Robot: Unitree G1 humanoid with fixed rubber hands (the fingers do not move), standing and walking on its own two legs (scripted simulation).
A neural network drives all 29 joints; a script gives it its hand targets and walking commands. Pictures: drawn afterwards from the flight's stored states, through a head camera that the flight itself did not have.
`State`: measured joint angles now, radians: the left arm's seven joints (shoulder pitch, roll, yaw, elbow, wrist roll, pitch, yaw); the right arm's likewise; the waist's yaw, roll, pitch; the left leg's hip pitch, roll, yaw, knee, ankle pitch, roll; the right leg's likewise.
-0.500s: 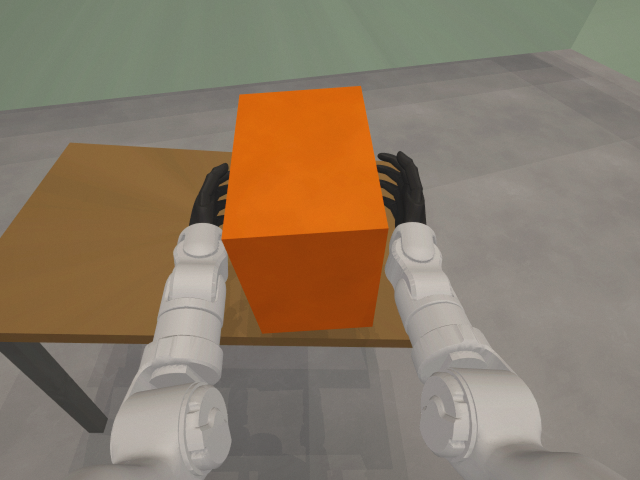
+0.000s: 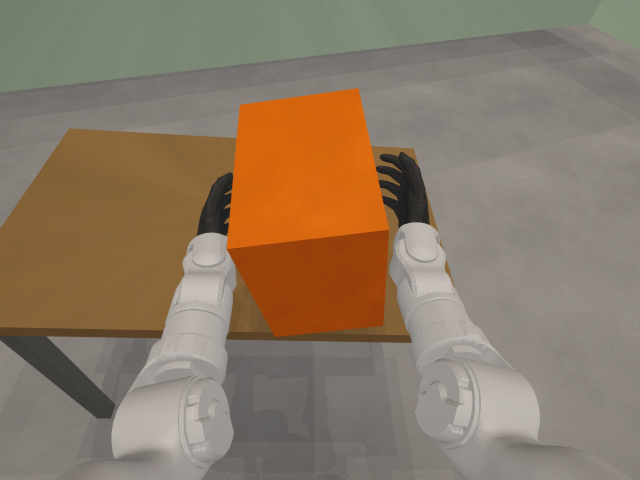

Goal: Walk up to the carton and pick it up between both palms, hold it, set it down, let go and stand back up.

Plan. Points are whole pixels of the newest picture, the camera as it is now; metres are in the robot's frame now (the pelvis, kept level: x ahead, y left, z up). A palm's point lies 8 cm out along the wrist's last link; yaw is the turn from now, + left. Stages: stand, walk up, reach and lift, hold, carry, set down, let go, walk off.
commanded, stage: set down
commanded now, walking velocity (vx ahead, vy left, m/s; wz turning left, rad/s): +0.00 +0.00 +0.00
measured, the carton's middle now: (314, 219) +0.45 +0.03 +0.06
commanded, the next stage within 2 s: none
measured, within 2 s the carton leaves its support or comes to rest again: neither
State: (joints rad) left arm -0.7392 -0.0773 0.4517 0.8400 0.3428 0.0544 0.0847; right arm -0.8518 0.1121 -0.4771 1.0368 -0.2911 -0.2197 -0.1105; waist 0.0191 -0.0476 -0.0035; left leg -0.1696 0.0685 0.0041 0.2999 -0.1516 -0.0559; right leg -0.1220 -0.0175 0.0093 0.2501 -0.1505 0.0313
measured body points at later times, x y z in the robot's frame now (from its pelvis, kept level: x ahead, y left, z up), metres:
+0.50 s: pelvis +0.01 +0.00 +0.00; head +0.04 +0.02 +0.45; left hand +0.42 +0.15 +0.06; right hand +0.44 -0.11 +0.10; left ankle +0.00 +0.15 -0.75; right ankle -0.01 -0.14 -0.75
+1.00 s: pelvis +0.01 +0.00 +0.00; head +0.08 +0.02 +0.44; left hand +0.44 +0.15 +0.02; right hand +0.45 -0.11 +0.07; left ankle +0.00 +0.15 -0.75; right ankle -0.01 -0.14 -0.75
